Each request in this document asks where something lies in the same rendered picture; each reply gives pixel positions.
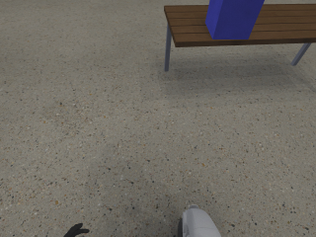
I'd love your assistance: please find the carton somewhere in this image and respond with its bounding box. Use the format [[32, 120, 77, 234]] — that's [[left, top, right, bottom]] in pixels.
[[205, 0, 265, 40]]

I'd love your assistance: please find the robot right thigh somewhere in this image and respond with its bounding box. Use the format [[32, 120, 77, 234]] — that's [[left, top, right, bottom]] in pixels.
[[182, 208, 221, 237]]

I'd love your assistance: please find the robot left hand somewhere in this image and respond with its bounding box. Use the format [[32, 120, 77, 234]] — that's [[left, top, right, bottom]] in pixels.
[[63, 222, 90, 237]]

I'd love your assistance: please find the table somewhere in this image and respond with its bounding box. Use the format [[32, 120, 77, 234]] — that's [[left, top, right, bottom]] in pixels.
[[164, 3, 316, 72]]

